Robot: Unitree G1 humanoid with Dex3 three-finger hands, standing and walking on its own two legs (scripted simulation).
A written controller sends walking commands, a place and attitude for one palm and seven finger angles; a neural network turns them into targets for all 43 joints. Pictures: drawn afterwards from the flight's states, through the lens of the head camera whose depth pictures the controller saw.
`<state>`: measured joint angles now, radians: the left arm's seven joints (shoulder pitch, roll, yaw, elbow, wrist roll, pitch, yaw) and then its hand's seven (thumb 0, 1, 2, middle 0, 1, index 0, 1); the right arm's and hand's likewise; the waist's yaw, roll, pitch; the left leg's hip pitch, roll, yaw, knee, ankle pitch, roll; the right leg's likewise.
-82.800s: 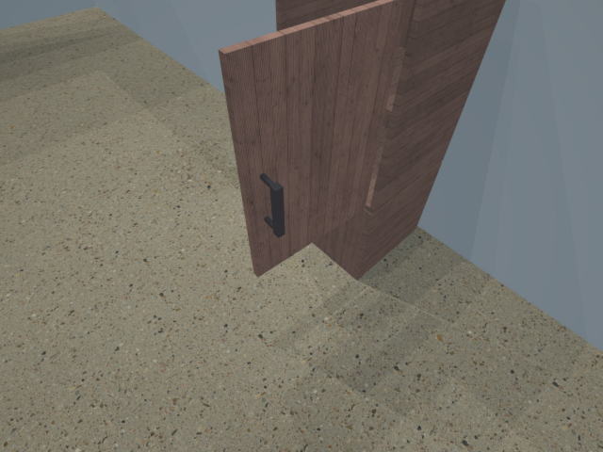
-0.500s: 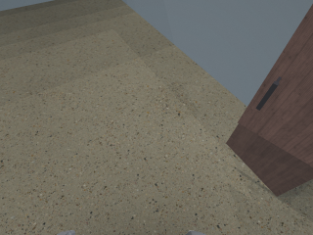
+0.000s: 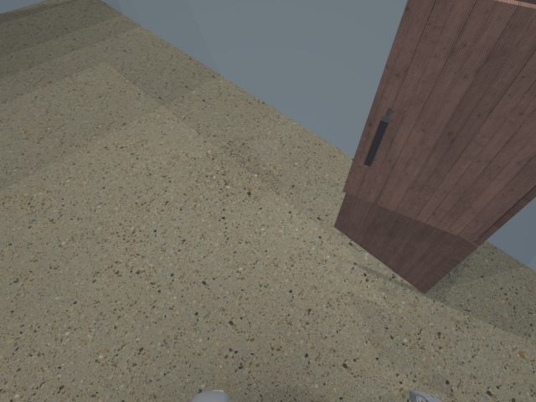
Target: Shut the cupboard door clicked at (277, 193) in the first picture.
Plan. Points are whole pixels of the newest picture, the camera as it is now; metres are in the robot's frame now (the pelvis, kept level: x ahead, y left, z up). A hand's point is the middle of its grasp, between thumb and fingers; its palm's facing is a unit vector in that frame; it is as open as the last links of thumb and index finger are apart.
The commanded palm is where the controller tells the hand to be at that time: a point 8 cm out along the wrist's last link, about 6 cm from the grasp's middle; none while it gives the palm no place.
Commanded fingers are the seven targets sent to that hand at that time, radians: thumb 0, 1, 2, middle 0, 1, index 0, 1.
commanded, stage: turn to face it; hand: left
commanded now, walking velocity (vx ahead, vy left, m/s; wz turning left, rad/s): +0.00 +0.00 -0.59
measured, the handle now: (378, 137) +0.71 -0.22 -0.07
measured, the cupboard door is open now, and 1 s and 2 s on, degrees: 17 17 17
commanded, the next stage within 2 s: take the last steps up to it in 0.42 s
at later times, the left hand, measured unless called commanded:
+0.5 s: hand (181, 380) +0.17 +0.16 -0.16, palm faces -0.28 -0.92 -0.27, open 7.3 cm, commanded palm none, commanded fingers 0.00 0.90 0.90 -0.20 -0.30 -0.20 -0.30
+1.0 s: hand (195, 400) +0.14 +0.14 -0.18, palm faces -0.35 -0.93 -0.15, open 7.3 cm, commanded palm none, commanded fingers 0.00 0.90 0.90 -0.20 -0.30 -0.20 -0.30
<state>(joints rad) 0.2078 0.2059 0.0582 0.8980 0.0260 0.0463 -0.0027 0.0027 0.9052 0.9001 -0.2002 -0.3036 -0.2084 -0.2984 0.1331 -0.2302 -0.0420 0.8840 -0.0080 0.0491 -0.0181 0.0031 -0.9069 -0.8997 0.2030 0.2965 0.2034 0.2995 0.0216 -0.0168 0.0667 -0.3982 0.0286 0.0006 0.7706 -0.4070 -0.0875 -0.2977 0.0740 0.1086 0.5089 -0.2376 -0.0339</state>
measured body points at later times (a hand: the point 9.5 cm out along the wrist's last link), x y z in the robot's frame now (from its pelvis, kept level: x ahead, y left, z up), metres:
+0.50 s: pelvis +0.00 -0.01 -0.01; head +0.03 -0.04 +0.44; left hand +0.18 +0.21 -0.14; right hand -0.05 -0.26 -0.17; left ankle +0.01 +0.13 -0.73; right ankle -0.04 -0.11 -0.74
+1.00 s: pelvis +0.06 -0.04 +0.00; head +0.08 -0.01 +0.45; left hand +0.16 +0.18 -0.17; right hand +0.01 -0.28 -0.13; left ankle +0.09 +0.06 -0.74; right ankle -0.02 -0.12 -0.68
